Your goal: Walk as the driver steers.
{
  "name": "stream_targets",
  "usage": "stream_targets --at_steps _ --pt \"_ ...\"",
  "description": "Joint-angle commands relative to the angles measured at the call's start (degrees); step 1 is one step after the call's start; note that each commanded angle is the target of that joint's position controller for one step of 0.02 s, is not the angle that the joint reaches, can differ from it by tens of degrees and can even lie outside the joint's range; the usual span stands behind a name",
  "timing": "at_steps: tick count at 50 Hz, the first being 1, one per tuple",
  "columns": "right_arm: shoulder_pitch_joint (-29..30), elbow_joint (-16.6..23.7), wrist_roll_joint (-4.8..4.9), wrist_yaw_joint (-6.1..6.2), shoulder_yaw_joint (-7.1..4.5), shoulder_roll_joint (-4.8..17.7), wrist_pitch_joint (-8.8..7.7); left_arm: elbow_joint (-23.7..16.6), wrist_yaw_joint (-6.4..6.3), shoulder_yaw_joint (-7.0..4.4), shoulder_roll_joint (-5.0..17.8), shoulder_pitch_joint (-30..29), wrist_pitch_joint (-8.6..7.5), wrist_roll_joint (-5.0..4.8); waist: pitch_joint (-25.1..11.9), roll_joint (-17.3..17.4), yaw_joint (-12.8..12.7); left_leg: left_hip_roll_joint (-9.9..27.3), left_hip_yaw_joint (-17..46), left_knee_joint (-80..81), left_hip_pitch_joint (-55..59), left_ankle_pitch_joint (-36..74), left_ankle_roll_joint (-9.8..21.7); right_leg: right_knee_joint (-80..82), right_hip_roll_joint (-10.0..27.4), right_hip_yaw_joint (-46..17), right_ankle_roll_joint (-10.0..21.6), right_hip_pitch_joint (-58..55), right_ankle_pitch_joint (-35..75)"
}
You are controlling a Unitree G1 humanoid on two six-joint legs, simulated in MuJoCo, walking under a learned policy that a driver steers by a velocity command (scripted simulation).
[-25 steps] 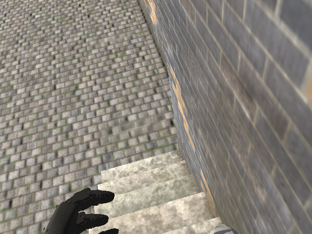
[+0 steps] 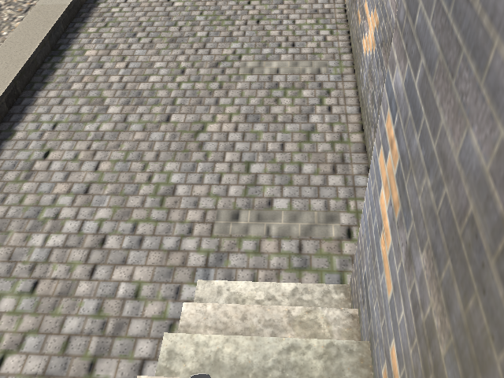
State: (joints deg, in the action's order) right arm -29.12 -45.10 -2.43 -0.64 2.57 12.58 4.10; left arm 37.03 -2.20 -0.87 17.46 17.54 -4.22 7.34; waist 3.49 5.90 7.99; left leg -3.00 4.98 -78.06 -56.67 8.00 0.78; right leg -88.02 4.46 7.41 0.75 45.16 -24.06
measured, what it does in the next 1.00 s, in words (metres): goes down, turning right: left foot 0.17 m lower, then right foot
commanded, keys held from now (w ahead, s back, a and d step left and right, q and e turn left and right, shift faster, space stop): shift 0.10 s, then e+shift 0.60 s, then shift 0.16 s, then q+shift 0.14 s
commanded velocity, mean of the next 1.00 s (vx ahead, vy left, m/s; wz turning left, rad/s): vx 0.01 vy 0.00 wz -0.36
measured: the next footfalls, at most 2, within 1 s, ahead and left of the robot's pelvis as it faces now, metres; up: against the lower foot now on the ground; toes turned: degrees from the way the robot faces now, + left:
left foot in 0.20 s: +0.27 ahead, +0.15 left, -0.16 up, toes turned +7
right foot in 0.86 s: +0.27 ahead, -0.11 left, -0.16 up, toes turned -26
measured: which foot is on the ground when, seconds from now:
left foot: down 0.00-0.10, up 0.12-0.18, down 0.20-0.90, up 0.92-1.00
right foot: down 0.00-0.18, up 0.20-0.84, down 0.86-1.00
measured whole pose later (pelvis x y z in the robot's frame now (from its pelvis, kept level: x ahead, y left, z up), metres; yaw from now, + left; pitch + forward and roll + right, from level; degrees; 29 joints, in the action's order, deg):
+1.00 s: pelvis +0.27 +0.01 -0.06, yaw -22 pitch +5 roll -4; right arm -7.7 -45.4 -1.4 1.0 -0.3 16.3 -6.3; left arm 39.2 8.2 -1.1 13.4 15.2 -8.1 1.5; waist -3.2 2.2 -0.1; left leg 4.6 3.2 -72.1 -40.7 -34.3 -7.5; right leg -50.5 -1.3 5.8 1.4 29.4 -25.6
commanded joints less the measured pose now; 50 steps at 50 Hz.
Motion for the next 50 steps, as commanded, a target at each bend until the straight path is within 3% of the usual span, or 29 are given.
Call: stream_targets --at_steps 1,3,5,6,7,8,9,10,11,12,13,15,17,18,23,29,35,36,37,40,42,43,44,45,46,47,48,49,50 --pt "10.75 7.2 -1.03 -2.82 -4.01 11.31 2.15 -10.75 0.75 -4.95 16.79 -3.42 -4.75 -2.0 12.29 -24.72 -5.9 5.09 1.05 -11.51 -14.76 -8.52 -1.63 71.17 20.48 -49.76 16.83 16.1 -65.82" --pt "7.61 7.0 -4.13 -2.46 -4.72 11.92 2.84 -5.99 -0.88 -4.6 13.05 3.73 -6.68 -3.4 0.53 -12.96 -6.34 9.87 1.16 -1.22 -1.18 4.38 -1.2 53.67 19.48 -40.63 10.89 11.73 -67.13" --pt "16.82 11.45 -3.5 -2.34 -6.37 15.67 1.13 -3.17 -1.51 -4.62 12.48 4.42 -6.93 -5.08 4.01 -4.71 -8.43 10.5 -2.81 11.49 10.45 -1.44 -1.96 47.6 14.98 -31.28 7.52 16.91 -66.31" --pt "14.83 4.61 15.28 -3.69 -7.17 1.19 -3.8 -2.4 -2.86 -0.58 -3.17 -15.2 -1.14 -25.83 10.58 -6.99 -3.24 0.91 4.27 18.18 28.42 -11.94 -1.6 40.81 3.65 -18.79 1.92 23.66 -32.56" --pt "14.27 10.08 -2.26 -0.41 -6.29 13.63 -1.65 -3.9 -0.26 -1.35 5.49 3.62 -5.06 -1.87 1.55 -0.54 -7.16 10.95 -5.44 27.94 37.67 8.94 -2.4 39.21 10.56 -16.9 2.66 25.75 -55.28" --pt "12.08 8.52 -3.41 -3.14 -6.33 8.67 -0.77 -3.7 1.03 0.21 2.2 -4.14 -5.14 -2.16 1.57 -6.9 0.36 14.65 -1.24 43.16 46.76 3.75 0.0 32.64 6.71 -13.98 -0.27 23.31 -53.09" --pt "0.81 1.97 5.99 -4.16 -3.37 -0.21 -0.48 1.74 -1.4 -1.16 2.21 -4.21 -0.19 -10.46 -7.95 -15.02 2.21 4.24 -5.64 40.06 56.58 -10.54 2.89 23.56 -0.32 -8.25 2.63 4.57 -19.56" --pt "-11.55 0.76 1.07 -5.06 -8.2 12.94 -1.9 -1.84 3.67 1.7 -1.66 -7.96 -1.95 -1.31 -9.21 14.13 10.33 11.3 2.48 41.93 71.8 11.53 10.93 -18.46 -8.82 -4.62 -6.83 27.58 -37.67" --pt "-9.77 -6.76 11.15 -7.0 -6.74 0.67 -7.04 5.2 1.05 -0.18 -5.17 -0.26 2.57 -21.63 -16.65 2.58 1.51 10.49 -0.11 25.61 74.65 22.14 0.42 -23.91 -9.85 -3.37 -1.22 25.48 -30.13" --pt "-11.37 2.71 -2.42 -3.75 -7.88 20.39 -6.67 3.09 3.36 -0.03 -2.14 8.17 -0.35 -4.94 -18.33 18.27 2.66 20.23 4.67 29.46 70.79 47.75 13.59 -37.98 -10.34 -17.55 -3.55 23.25 -16.09" --pt "-2.33 4.02 -4.78 -3.92 -8.97 22.15 -7.9 -0.45 4.76 -0.65 -0.48 6.2 -1.15 -6.59 -12.26 14.19 -0.41 27.0 14.72 38.01 67.59 39.99 11.86 -40.51 -11.31 -20.39 -3.75 40.05 -6.28" --pt "13.33 9.58 -1.89 -2.43 -6.47 19.63 -7.39 -1.95 4.48 -0.18 0.92 -1.92 -0.25 -7.4 -7.23 -1.9 -4.45 22.39 7.69 51.6 49.0 -19.09 3.45 -35.73 -8.66 -16.95 -4.8 35.87 9.03" --pt "15.3 9.25 -3.79 -1.3 -4.04 13.73 -8.23 -0.12 4.97 -0.16 0.07 7.72 1.86 -8.54 -3.58 -2.73 -8.71 33.72 13.4 56.92 29.36 -15.25 14.01 -33.77 -6.39 -19.35 -6.51 27.81 21.42" --pt "13.79 6.19 -4.38 0.09 -3.15 11.72 -8.82 -1.14 5.2 0.08 -0.58 7.09 3.47 -8.2 -2.32 -2.75 -8.88 30.5 10.64 57.56 28.03 -16.15 15.5 -33.45 -6.93 -18.37 -6.82 27.68 21.74" --pt "4.07 -2.64 -6.7 4.43 -4.16 13.91 -12.47 -3.63 7.81 1.13 -4.1 2.94 4.81 -6.49 -4.39 -3.29 -5.54 27.33 1.54 54.01 45.37 1.82 12.14 -25.96 -7.35 -16.69 -4.16 35.45 23.36" --pt "1.24 -6.49 -4.74 7.11 -4.01 9.05 -14.51 -4.02 8.96 1.48 -5.63 2.96 4.42 -7.32 -6.8 0.79 -7.19 24.48 -6.88 50.71 48.68 -5.12 6.15 -25.9 -4.85 -11.86 -4.04 33.71 22.55" --pt "4.47 -4.65 -4.31 9.43 -4.47 9.29 -13.23 -4.42 11.47 1.07 -6.47 -4.23 3.99 -4.94 -3.8 -1.1 -4.26 26.33 -11.16 56.56 48.84 -25.55 6.29 15.16 1.48 -6.19 -5.22 19.24 28.52" --pt "4.31 -4.54 -6.08 9.28 -3.65 9.03 -13.37 -3.95 11.35 0.4 -6.27 -2.49 3.16 -3.83 -4.29 1.28 -6.5 27.23 -11.17 53.54 43.92 -19.1 6.4 6.04 0.59 -5.24 -3.22 12.64 30.06" --pt "9.54 -2.56 -5.45 8.54 -3.63 10.11 -13.02 -3.46 10.6 -0.12 -5.73 -0.93 1.9 -3.82 -6.75 2.88 -8.89 26.68 -12.62 51.2 41.82 -11.24 6.7 4.1 -0.64 -4.76 -1.75 8.35 25.31" --pt "16.14 0.18 0.32 6.79 -6.26 14.74 -11.28 -5.79 9.48 -0.66 -4.31 -8.84 0.8 -2.94 -5.56 2.06 -4.26 26.43 -11.95 49.87 49.53 -16.57 6.13 31.26 -1.23 -2.47 -2.54 7.65 11.03" --pt "18.55 1.1 -2.77 6.18 -7.74 18.23 -10.62 -5.73 8.22 -1.2 -4.64 -4.56 -0.34 -3.6 -7.83 3.31 -6.38 28.56 -10.07 42.38 48.84 -5.42 5.94 32.77 -4.41 -1.66 -1.45 -1.64 10.84" --pt "18.17 0.64 -1.1 5.09 -8.79 19.53 -9.91 -4.35 7.58 -1.89 -2.46 -3.32 -1.73 -5.28 -9.01 -2.41 -6.33 25.2 -11.89 35.91 54.23 -8.44 5.69 50.01 -8.09 2.9 -0.27 -3.06 9.4" --pt "20.07 2.2 -2.32 3.44 -8.61 18.13 -9.59 -1.0 6.43 -2.94 0.14 4.55 -3.88 -6.57 -13.38 -10.86 -11.5 18.16 -14.79 17.19 44.6 -12.13 2.25 57.14 -9.71 1.9 3.85 -21.96 32.81" --pt "20.96 6.66 -5.27 2.05 -6.0 8.62 -10.55 3.99 5.34 -5.56 12.42 16.52 -4.15 -5.14 -24.17 -24.54 -11.61 4.6 -14.24 -5.71 9.77 -46.04 -4.46 49.75 1.36 -20.61 19.29 -56.9 65.11" --pt "21.1 5.44 -0.1 0.49 -4.65 5.88 -10.88 4.64 8.15 -3.88 7.93 25.23 -5.32 -3.19 -25.46 -14.07 -17.23 0.25 -1.15 -4.28 -4.18 -49.84 -4.93 48.77 10.21 -28.84 22.47 -67.12 78.64" --pt "25.16 6.72 3.73 0.23 -3.63 5.49 -12.17 3.53 11.02 -2.26 2.76 20.17 -6.02 -3.72 -17.39 -11.63 -17.17 3.93 3.21 2.11 -7.72 -50.74 -7.79 51.95 17.86 -36.06 23.0 -57.08 68.12" --pt "25.66 6.29 4.15 0.91 -3.4 4.99 -12.14 1.55 11.76 -1.45 0.12 7.55 -5.62 -6.18 -11.38 -12.09 -11.85 8.06 5.66 6.0 -10.15 -47.71 -9.19 51.46 18.26 -36.32 21.14 -48.89 51.47" --pt "24.05 4.34 2.39 2.18 -3.1 6.87 -12.08 -1.04 11.43 -0.38 -1.84 -2.59 -4.8 -7.93 -11.88 -10.49 -7.16 12.29 4.45 6.31 -3.99 -44.07 -10.89 49.29 16.71 -29.28 16.53 -38.18 47.0" --pt "12.4 -0.24 0.11 2.41 -1.92 5.54 -11.24 -2.4 11.22 -1.06 1.74 -11.71 -3.58 -6.38 -12.64 -10.49 -1.6 12.47 5.76 -3.07 9.97 -30.98 -10.31 52.25 16.96 -24.22 15.96 -19.81 35.49"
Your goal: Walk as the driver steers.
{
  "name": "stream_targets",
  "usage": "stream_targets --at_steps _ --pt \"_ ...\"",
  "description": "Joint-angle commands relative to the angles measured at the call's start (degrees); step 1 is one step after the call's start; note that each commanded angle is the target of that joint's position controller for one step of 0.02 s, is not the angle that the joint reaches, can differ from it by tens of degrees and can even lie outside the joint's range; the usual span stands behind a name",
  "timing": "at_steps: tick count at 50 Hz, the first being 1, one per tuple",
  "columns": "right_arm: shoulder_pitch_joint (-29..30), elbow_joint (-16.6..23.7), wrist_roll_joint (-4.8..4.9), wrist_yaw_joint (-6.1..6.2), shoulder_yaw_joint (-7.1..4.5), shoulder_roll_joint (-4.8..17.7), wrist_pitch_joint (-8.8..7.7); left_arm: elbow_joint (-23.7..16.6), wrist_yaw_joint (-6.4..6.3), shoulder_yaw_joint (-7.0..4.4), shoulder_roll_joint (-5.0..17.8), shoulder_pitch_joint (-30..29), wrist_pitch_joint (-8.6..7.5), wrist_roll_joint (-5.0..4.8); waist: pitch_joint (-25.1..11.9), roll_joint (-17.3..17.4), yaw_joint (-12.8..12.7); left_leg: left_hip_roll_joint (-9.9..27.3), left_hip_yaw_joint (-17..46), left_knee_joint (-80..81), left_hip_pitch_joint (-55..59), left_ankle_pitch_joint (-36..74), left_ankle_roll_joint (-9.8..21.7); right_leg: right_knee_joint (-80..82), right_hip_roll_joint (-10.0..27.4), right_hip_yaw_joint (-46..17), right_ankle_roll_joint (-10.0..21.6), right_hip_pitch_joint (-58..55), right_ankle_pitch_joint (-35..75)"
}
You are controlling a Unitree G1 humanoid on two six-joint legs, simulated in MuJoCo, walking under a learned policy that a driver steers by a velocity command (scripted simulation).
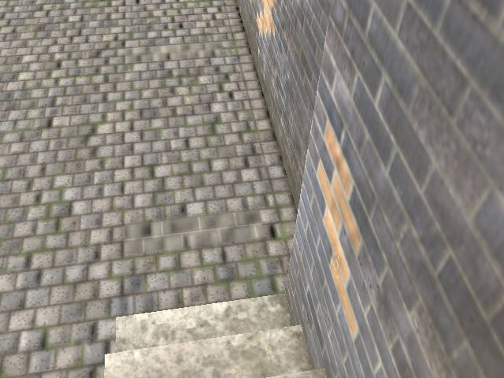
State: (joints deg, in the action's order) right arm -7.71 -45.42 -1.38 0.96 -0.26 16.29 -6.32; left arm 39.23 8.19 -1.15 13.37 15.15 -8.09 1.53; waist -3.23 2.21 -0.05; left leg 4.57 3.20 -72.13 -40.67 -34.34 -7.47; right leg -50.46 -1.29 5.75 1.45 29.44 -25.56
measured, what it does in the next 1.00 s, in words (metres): goes down: left foot 0.20 m lower, then right foot 0.19 m lower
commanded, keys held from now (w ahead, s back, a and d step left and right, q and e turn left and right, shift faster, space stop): w+q+shift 0.38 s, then w+shift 0.06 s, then w+e+shift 0.56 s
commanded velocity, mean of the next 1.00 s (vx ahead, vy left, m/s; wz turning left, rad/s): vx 0.76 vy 0.00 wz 0.06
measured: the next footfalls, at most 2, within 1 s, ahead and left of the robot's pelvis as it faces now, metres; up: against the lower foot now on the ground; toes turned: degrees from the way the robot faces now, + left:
left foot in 0.38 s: +0.19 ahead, +0.21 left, -0.20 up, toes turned +15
right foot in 0.94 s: +0.47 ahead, +0.07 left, -0.39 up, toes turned +7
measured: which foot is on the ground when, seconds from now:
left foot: up 0.00-0.36, down 0.38-0.94, up 0.96-1.00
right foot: down 0.00-0.36, up 0.38-0.92, down 0.94-1.00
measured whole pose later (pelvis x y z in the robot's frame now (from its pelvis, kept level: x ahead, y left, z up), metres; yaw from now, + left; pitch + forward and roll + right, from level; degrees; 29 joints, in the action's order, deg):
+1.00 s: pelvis +0.46 +0.13 -0.34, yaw +2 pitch -2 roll +4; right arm -17.2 -57.9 -4.6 1.2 -2.8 13.1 -4.3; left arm 57.0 -1.3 -6.9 17.1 24.8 -1.6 -0.9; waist 0.4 -3.0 -5.4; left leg -0.6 -3.7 -103.9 -21.6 -35.0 0.0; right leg -39.7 -2.3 -0.8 10.2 14.0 -15.5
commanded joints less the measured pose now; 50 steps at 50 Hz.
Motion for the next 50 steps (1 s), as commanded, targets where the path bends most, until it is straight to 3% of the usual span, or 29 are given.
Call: stream_targets --at_steps 1,3,7,9,11,12,14,16,17,18,19,20,21,22,23,24,25,26,27,29,33,40,43,45,46,47,48,49,50 --pt "-13.02 -2.38 -3.87 0.89 0.11 2.3 0.49 -4.32 0.62 -0.92 5.69 -10.96 1.53 -0.07 -2.78 -6.06 8.27 2.51 4.43 -14.38 1.8 18.33 -0.58 18.7 20.15 -18.81 14.45 9.38 22.77" --pt "-12.73 -4.26 -7.47 -0.76 -2.43 6.97 2.54 -0.01 -1.23 -0.85 4.08 -2.7 1.86 0.63 1.89 -4.54 4.27 -1.34 -1.42 -14.34 -3.93 30.37 4.34 15.6 15.48 -12.6 13.6 10.96 -4.56" --pt "2.86 0.69 -4.73 -2.11 -1.02 3.05 2.37 7.94 -5.33 2.49 -1.73 6.42 0.51 6.35 2.84 -11.34 -4.14 5.52 5.48 2.64 -25.11 42.46 9.24 7.68 23.5 -20.97 12.31 -10.7 -16.79" --pt "7.66 2.22 -3.78 -2.2 -0.89 3.15 1.86 9.87 -5.33 1.98 0.99 11.91 0.62 6.1 3.07 -8.08 -8.31 5.76 1.8 4.96 -30.67 40.22 10.06 8.23 25.44 -21.83 12.99 -15.79 -24.86" --pt "6.88 -0.65 -3.48 -2.08 -1.69 4.64 2.63 8.53 -4.94 1.63 2.34 8.98 0.68 6.49 7.85 -6.83 -7.24 4.8 -6.41 26.92 -8.61 57.2 10.49 7.36 21.8 -7.65 6.01 1.76 -29.67" --pt "10.17 5.81 2.57 -3.06 -0.54 -5.66 5.11 13.81 -9.76 -2.88 6.08 8.91 4.08 -5.14 5.55 -2.06 -4.07 -0.97 -4.11 25.67 19.07 59.46 7.34 3.09 21.94 -1.53 2.09 13.42 -22.19" --pt "1.66 3.25 3.75 -3.56 -1.07 -4.26 9.03 12.4 -10.73 -3.89 9.02 3.83 5.61 -3.59 10.74 -10.78 0.34 -3.77 -8.31 25.81 22.94 47.95 6.85 -0.16 23.46 5.87 0.3 13.36 -26.3" --pt "-8.98 0.43 4.36 -3.11 -2.91 -0.94 9.3 14.27 -9.93 -5.34 9.72 3.29 7.57 -1.04 10.91 -9.84 4.58 -1.71 -8.48 37.86 27.91 40.08 10.34 -13.65 23.82 9.25 1.49 5.7 -17.22" --pt "-21.19 -3.88 3.08 -2.54 -3.42 -1.31 7.92 16.08 -9.39 -7.04 12.17 4.18 7.36 -1.74 6.41 -10.77 10.87 -2.47 -6.73 41.34 38.93 38.49 11.82 -28.88 21.56 10.33 2.15 3.91 2.19" --pt "-26.59 -7.64 1.33 -2.3 -4.56 1.42 6.94 17.13 -9.28 -6.9 9.39 3.42 7.82 -1.36 2.42 -4.26 14.38 -4.22 -3.03 44.12 42.52 32.5 12.88 -50.25 17.24 8.6 3.44 4.33 1.49" --pt "-26.31 -8.74 1.44 -2.77 -5.36 6.82 6.11 12.23 -9.14 -5.71 3.13 -5.01 7.82 -0.13 9.12 9.67 14.11 -3.86 0.25 32.26 41.75 51.61 14.15 -76.98 8.06 6.77 3.89 20.52 -22.02" --pt "-22.87 -7.68 1.65 -3.19 -4.1 10.06 5.2 7.65 -9.27 -4.61 -1.5 -1.3 7.04 -0.79 6.04 15.77 4.46 -1.43 6.69 18.68 45.31 82.08 11.43 -81.31 8.2 0.9 4.59 33.69 -21.08" --pt "-26.11 -8.51 3.24 -2.98 -5.4 13.12 5.25 3.94 -9.72 -3.86 -1.01 -0.25 6.19 -1.05 -8.57 20.87 4.63 5.17 24.28 25.51 54.69 72.6 15.54 -76.06 6.96 -5.2 4.0 39.52 -19.55" --pt "-27.38 -8.36 3.5 -2.24 -5.92 13.18 5.4 5.49 -10.44 -3.43 0.46 1.17 5.76 -0.04 -13.38 16.42 5.48 12.94 37.74 36.04 51.27 34.6 22.11 -69.6 8.96 -10.12 2.1 40.29 -17.42" --pt "-23.46 -7.49 2.26 -1.7 -4.77 8.42 5.1 9.03 -10.87 -3.54 1.6 1.12 6.4 0.68 -8.82 9.79 3.75 12.55 41.13 39.9 43.66 9.81 23.45 -66.36 8.84 -12.49 1.02 40.45 -15.33" --pt "-19.41 -7.56 -0.97 -2.37 -3.26 5.78 4.72 8.95 -11.37 -3.79 2.53 -0.48 6.37 -0.19 -1.41 4.51 1.74 10.77 32.86 37.99 35.73 8.77 20.73 -53.09 8.89 -13.29 -0.52 40.12 2.37" --pt "-19.71 -8.38 -1.59 -2.9 -3.05 4.66 4.23 9.21 -11.36 -3.64 1.96 -0.91 7.01 -0.03 1.14 6.91 1.43 11.25 35.95 37.66 29.53 9.19 20.74 -49.01 8.79 -13.64 -0.99 38.35 5.54" --pt "-17.77 -7.89 -1.18 -2.22 -1.79 0.28 3.92 7.84 -11.29 -3.35 1.24 -3.68 7.62 -0.83 5.18 1.28 -0.47 11.93 32.42 40.31 20.42 9.94 19.34 -37.26 7.9 -13.1 -3.6 35.51 16.21" --pt "-17.04 -7.25 -0.77 -2.07 -2.31 1.6 4.26 7.96 -11.0 -3.33 0.78 -5.49 8.03 1.14 5.5 2.8 0.56 11.19 33.61 41.28 17.87 11.1 18.54 -34.5 7.39 -13.18 -3.62 33.16 17.36" --pt "-20.51 -8.63 -1.01 -2.23 -3.05 4.42 3.43 10.2 -11.27 -4.01 1.29 -1.7 7.77 0.13 2.97 7.11 0.29 10.63 30.5 37.38 22.61 25.08 16.27 -34.87 3.06 -18.21 -1.7 32.77 24.25" --pt "-14.68 -7.85 1.65 -1.62 -1.39 0.75 1.01 6.01 -9.89 -4.35 1.13 -10.12 6.72 -2.5 9.46 1.37 -0.56 6.88 16.29 33.47 11.03 9.19 11.96 -13.32 -2.18 -18.3 -0.1 23.27 51.95" --pt "-17.58 -9.63 -0.98 -0.56 -2.12 1.78 -0.91 8.1 -6.73 -5.45 2.9 -12.46 6.87 -2.56 16.36 3.77 2.9 4.37 -0.35 28.78 13.99 11.98 13.25 3.42 1.66 -7.01 3.22 5.07 60.92" --pt "-15.31 -12.13 -3.22 0.55 -3.2 2.95 -1.04 10.91 -7.95 -6.18 4.24 -3.7 8.83 -2.12 14.02 7.94 -0.66 7.98 -1.72 16.17 29.28 30.08 13.83 3.07 5.58 -3.8 5.08 6.78 55.31" --pt "-9.51 -11.38 -3.19 0.15 -3.19 2.9 -1.26 17.24 -8.55 -7.68 9.05 17.42 9.25 -1.32 5.41 4.65 -8.58 6.43 -8.89 -0.55 24.22 55.62 10.9 6.07 2.05 3.37 7.65 -19.66 46.66" --pt "-6.31 -13.13 -2.6 0.17 -4.23 5.16 -0.31 21.93 -8.97 -9.1 11.09 32.88 9.83 -0.38 3.65 0.45 -15.77 3.55 -10.06 -23.12 13.96 56.55 9.65 8.06 0.42 -0.22 9.88 -35.99 36.46" --pt "-5.33 -12.35 -0.95 1.03 -5.07 4.04 1.34 18.97 -8.75 -8.6 9.23 29.63 7.94 0.24 9.6 -15.84 -19.77 -5.68 -12.69 -45.14 14.95 32.18 8.94 33.71 3.74 -6.53 14.37 -28.6 38.72" --pt "-5.91 -7.83 -2.6 0.72 -3.2 -1.69 1.17 22.19 -8.98 -6.77 9.27 27.72 7.32 -1.11 10.29 -26.35 -11.34 -11.48 -8.03 -44.83 -12.07 -7.61 8.52 10.53 5.58 -11.66 13.78 -46.33 77.14" --pt "-5.91 -4.03 -4.3 0.72 -2.48 -2.48 1.12 23.19 -10.19 -5.8 8.37 28.37 6.44 -4.15 7.95 -19.57 -6.42 -8.3 -3.26 -32.35 -19.49 -3.7 6.05 9.0 7.77 -22.18 16.13 -49.1 87.76" --pt "-4.49 -4.86 -4.28 -0.25 -2.18 -0.17 1.54 23.78 -11.09 -6.04 7.03 30.8 5.39 -4.21 9.01 -11.37 -7.57 -4.18 -1.29 -22.49 -22.41 -0.33 7.0 12.13 9.81 -27.53 16.13 -46.41 66.15"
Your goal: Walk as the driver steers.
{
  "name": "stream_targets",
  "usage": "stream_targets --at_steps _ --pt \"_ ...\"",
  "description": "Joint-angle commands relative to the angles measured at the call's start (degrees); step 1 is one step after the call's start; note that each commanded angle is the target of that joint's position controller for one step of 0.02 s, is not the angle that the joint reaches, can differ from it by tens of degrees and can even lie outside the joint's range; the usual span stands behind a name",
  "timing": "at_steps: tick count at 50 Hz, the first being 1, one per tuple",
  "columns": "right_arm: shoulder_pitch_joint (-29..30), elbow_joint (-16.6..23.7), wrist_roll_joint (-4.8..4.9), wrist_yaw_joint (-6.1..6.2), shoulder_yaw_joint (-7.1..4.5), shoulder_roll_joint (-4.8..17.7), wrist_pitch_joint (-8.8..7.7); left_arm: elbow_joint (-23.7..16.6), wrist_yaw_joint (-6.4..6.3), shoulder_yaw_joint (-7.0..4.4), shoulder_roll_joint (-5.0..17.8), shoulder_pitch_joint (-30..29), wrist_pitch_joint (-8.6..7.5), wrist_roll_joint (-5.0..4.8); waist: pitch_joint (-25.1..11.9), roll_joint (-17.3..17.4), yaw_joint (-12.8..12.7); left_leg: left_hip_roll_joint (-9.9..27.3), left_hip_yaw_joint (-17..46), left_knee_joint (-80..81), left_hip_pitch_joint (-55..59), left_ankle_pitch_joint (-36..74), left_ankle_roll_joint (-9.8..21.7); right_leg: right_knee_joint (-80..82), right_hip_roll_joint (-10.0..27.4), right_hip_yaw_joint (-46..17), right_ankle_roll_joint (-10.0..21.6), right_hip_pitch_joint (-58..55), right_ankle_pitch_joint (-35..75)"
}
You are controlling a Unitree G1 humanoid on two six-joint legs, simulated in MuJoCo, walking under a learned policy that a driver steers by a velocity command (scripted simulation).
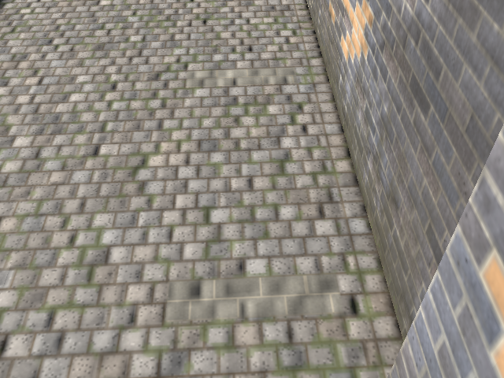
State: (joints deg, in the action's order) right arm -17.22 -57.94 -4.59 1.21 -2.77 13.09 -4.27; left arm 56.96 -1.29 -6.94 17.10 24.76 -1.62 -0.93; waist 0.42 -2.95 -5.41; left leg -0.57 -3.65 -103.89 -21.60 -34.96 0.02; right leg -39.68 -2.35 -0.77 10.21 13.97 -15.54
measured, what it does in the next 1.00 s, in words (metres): goes down, turning left: left foot 0.19 m lower, then right foot 0.20 m lower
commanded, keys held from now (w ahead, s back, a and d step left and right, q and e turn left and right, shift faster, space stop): w+e+shift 0.04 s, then w+shift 0.02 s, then w+q+shift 0.76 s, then w+shift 0.08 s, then w+e+shift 0.10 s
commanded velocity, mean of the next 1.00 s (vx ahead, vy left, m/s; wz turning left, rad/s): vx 1.00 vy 0.00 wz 0.39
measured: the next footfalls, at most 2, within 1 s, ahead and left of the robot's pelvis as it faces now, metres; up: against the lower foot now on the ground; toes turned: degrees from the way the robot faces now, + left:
left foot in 0.30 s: +0.28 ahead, +0.10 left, -0.19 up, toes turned -8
right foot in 0.58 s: +0.56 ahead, -0.19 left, -0.39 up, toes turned +12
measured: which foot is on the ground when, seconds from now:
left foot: up 0.00-0.28, down 0.30-0.60, up 0.62-0.92, down 0.94-1.00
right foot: down 0.00-0.28, up 0.30-0.56, down 0.58-0.94, up 0.96-1.00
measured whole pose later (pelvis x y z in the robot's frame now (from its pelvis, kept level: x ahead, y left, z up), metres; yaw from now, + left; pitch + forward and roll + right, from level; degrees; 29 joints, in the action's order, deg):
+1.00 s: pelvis +0.79 +0.00 -0.60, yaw +26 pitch +1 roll -2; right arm -5.6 -52.0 -2.6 -3.7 -3.3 16.9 -3.0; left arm 59.5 -1.7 -2.4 11.7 27.6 -4.2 1.1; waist 2.0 3.2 -2.4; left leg -3.0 -3.2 -33.8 -20.9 -17.2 7.1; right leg -103.9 2.4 6.3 6.4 17.5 -41.9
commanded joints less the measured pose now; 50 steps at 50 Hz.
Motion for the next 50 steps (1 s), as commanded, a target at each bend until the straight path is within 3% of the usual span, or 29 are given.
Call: stream_targets --at_steps 1,2,5,6,8,12,14,15,16,17,19,22,24,26,28,29,30,31,33,34,35,37,39,42,44,46,48,49,50 --pt "4.73 6.81 -1.41 -1.1 0.54 2.27 0.15 5.75 -2.16 -0.02 3.59 19.87 -1.74 -1.71 5.22 -1.38 -0.18 1.04 6.2 9.64 -41.66 -5.64 -0.01 -0.26 13.16 -27.92 9.65 -25.11 47.69" --pt "6.18 6.98 -1.02 -0.58 -0.04 5.26 0.62 5.14 -2.3 1.1 2.33 17.93 -2.98 -2.04 3.81 11.17 1.91 2.81 9.24 22.9 -37.9 11.01 -0.38 -1.28 11.71 -26.44 6.36 -20.32 44.71" --pt "5.93 7.01 0.46 -0.95 2.02 0.11 4.36 3.35 -3.06 1.58 5.29 11.84 -3.72 0.16 -0.66 -3.7 4.44 2.16 5.79 28.99 -21.67 30.21 -3.17 -2.02 12.36 -32.11 6.87 3.18 29.06" --pt "11.61 8.39 1.67 -1.36 1.05 3.85 3.44 3.31 -3.84 2.16 -0.17 11.17 -5.13 -1.9 1.28 5.45 4.25 4.68 10.27 45.28 -21.48 53.66 -1.94 -7.52 6.35 -25.53 0.82 7.24 12.1" --pt "12.3 9.21 3.0 -4.02 3.36 -2.14 2.32 1.38 -5.31 4.39 -4.01 4.59 -6.27 -4.33 2.7 5.26 5.59 -0.26 1.41 60.11 10.19 82.62 -2.39 -5.09 -2.89 -14.49 -4.01 34.08 -7.24" --pt "1.07 4.53 1.39 -1.96 1.43 4.0 2.67 2.55 -3.57 3.83 -1.37 6.41 -4.96 -1.6 2.76 -8.53 6.15 -4.18 1.96 53.48 6.51 59.61 2.17 -28.48 2.98 -10.56 -4.41 19.57 16.74" --pt "-30.38 -5.13 1.37 -1.39 -1.97 10.32 3.57 0.17 -1.47 2.03 4.36 -2.87 -4.88 -0.41 -0.89 -1.88 23.34 -2.13 5.37 64.87 34.43 47.88 11.53 -68.52 3.61 -1.89 -8.31 33.13 48.68" --pt "-37.81 -6.8 5.7 -2.05 -3.38 12.24 2.88 -1.95 -1.5 1.05 3.15 -12.68 -4.36 1.83 6.45 12.61 31.76 5.04 10.98 80.88 38.29 59.53 17.03 -103.6 -8.19 8.65 -9.7 49.65 -6.48" --pt "-22.88 -3.55 8.0 -2.0 -0.91 10.99 1.95 -8.51 -3.32 2.73 -2.38 -5.7 -4.85 1.27 12.3 14.73 11.99 9.82 23.97 68.42 35.39 79.13 15.14 -87.94 -4.82 2.74 -9.44 63.42 -20.51" --pt "-18.71 -2.54 4.06 -1.6 -1.48 11.37 0.62 -7.38 -3.26 2.49 -1.23 0.37 -5.07 2.17 7.28 8.33 7.98 17.58 37.48 68.9 38.81 60.28 20.52 -74.38 1.96 -8.64 -10.22 63.95 -17.22" --pt "-13.28 -1.6 3.22 -0.92 0.96 4.76 -1.11 -5.31 -4.13 2.06 -2.31 -4.86 -5.21 4.27 11.59 -4.04 4.29 13.62 37.25 64.61 16.3 41.26 17.15 -53.72 5.92 -13.6 -10.61 58.15 -12.13" --pt "2.84 4.59 2.43 0.92 -0.25 8.32 -2.29 -2.28 -0.41 1.96 -2.41 3.21 -2.72 2.44 0.06 7.34 -5.79 9.5 36.79 66.77 -35.19 23.71 17.07 -32.31 5.12 -3.84 -13.32 -7.51 28.71" --pt "0.55 4.19 5.83 1.13 0.45 3.79 -3.34 -5.85 0.79 3.74 -2.25 -8.4 -4.79 1.81 3.69 1.41 -0.8 -1.22 22.65 56.97 -29.19 2.8 12.88 -4.71 5.8 -2.34 -13.6 -6.45 46.19" --pt "-11.49 0.56 1.49 1.29 0.19 3.98 -0.7 -8.7 1.19 4.34 -3.48 -14.56 -3.95 0.08 6.28 12.18 8.37 -2.79 23.38 52.64 -15.66 10.43 12.68 12.62 4.64 -1.73 -12.71 -10.64 38.15" --pt "-20.12 -2.36 0.97 0.32 -0.13 2.99 2.07 -4.62 -1.12 1.64 2.65 -3.47 -3.24 2.08 5.81 11.63 7.1 -7.82 20.67 31.47 -2.73 14.44 10.39 25.96 6.96 -4.68 -13.85 -15.04 36.6" --pt "-8.53 0.83 -0.28 -0.94 -1.04 6.15 2.52 -2.68 -0.67 -0.27 6.2 9.74 -3.01 0.76 2.56 17.0 -2.16 -7.44 24.51 18.4 -15.41 14.08 10.29 14.95 11.26 -8.88 -13.08 -29.86 36.84" --pt "-2.32 2.34 1.36 -1.99 -1.03 3.02 1.95 1.59 1.27 -1.21 11.66 16.59 -4.41 1.07 0.49 3.79 -6.74 -9.95 20.25 -0.66 -29.67 -7.87 9.94 9.26 16.55 -12.66 -10.89 -40.32 28.27" --pt "-15.88 3.66 3.37 -2.23 0.93 -2.0 2.29 1.54 3.57 0.05 10.5 13.28 -5.08 3.61 -4.67 -7.03 4.36 -4.71 16.06 -6.55 -40.13 -10.58 11.52 -4.99 22.98 -13.03 -15.03 -45.43 37.8" --pt "-14.26 3.16 -0.35 -0.77 1.49 -0.27 2.66 2.1 3.23 -0.63 9.18 13.38 -5.1 -0.31 -3.65 -10.4 3.55 1.11 12.17 -15.95 -44.91 2.35 10.34 4.28 30.09 -32.62 -8.37 -27.29 -1.7" --pt "-2.99 6.41 -0.71 -2.03 0.87 2.28 3.02 0.84 3.1 0.95 5.08 6.24 -5.68 -0.51 4.19 -1.93 3.92 3.06 12.56 -1.48 -42.5 13.7 9.76 13.55 27.22 -29.97 -6.92 -10.66 -31.18" --pt "3.79 7.52 1.67 -1.6 0.35 2.75 3.06 1.4 2.22 1.98 4.13 5.16 -7.91 -0.08 13.5 -11.07 3.07 3.7 12.83 7.19 -43.65 20.36 9.29 8.83 22.48 -22.02 -8.66 0.22 -25.54" --pt "2.94 5.83 2.61 -2.81 0.52 1.69 2.72 2.14 0.68 3.98 -1.18 3.02 -9.05 -0.57 15.32 -5.21 7.87 2.53 10.8 30.17 -27.41 32.94 5.48 1.92 17.89 -6.61 -9.89 17.43 -4.88" --pt "0.83 5.2 1.08 -3.02 0.78 -1.53 3.3 -0.54 0.48 3.23 4.84 -6.99 -8.24 1.64 14.12 -11.63 11.34 -3.73 -2.94 26.69 -14.18 39.05 2.93 -1.04 17.15 -3.9 -9.01 27.78 -4.27" --pt "10.61 6.41 1.75 -3.2 1.66 -2.65 0.5 0.0 0.73 3.22 -1.14 -2.44 -9.49 0.07 7.43 -3.94 6.65 -1.15 -1.61 49.85 -11.11 67.44 3.76 -12.63 10.31 6.44 -10.94 17.42 -12.95" --pt "7.7 6.21 3.53 -4.1 0.82 1.52 0.08 -1.37 -0.92 3.1 3.02 -8.22 -7.71 2.02 0.67 -8.46 9.46 2.74 -0.48 66.45 4.59 66.65 6.69 -15.99 14.63 4.76 -6.1 9.96 3.35" --pt "-1.6 3.17 1.61 -4.88 -0.94 5.64 1.21 1.28 -1.85 3.86 0.01 -2.13 -5.09 2.0 -1.42 -8.18 11.43 -0.41 -0.62 74.18 20.1 53.08 9.14 -36.69 12.43 6.44 -2.52 8.51 29.18" --pt "-10.53 0.64 2.96 -5.68 -2.34 8.59 2.91 -1.5 -0.42 3.06 0.89 -8.2 -2.68 3.74 -1.04 7.19 18.61 3.9 6.77 79.46 36.26 50.27 13.6 -71.2 3.22 10.09 -1.85 26.12 -23.31" --pt "-11.64 1.18 1.4 -5.24 -2.52 12.94 2.26 -6.85 0.11 4.37 -2.2 -2.7 -3.16 1.81 -9.89 18.76 12.72 11.58 13.31 58.15 57.41 66.61 13.32 -72.28 5.37 0.53 -0.8 45.7 -28.9" --pt "-16.25 1.06 1.85 -4.22 -2.89 12.22 2.56 -7.53 -0.2 5.37 -2.57 -4.73 -3.34 1.61 -16.63 15.6 16.34 15.44 18.42 58.85 62.83 59.82 15.13 -75.62 6.18 -1.03 1.21 54.15 -27.99"
Keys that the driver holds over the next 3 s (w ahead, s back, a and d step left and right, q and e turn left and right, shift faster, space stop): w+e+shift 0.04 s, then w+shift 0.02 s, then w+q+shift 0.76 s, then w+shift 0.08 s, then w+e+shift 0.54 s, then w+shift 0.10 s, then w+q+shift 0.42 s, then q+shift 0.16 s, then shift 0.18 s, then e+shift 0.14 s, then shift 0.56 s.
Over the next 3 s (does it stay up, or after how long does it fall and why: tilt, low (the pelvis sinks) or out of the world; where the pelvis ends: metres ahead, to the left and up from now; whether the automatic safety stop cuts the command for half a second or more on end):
stays up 2.10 0.27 -0.59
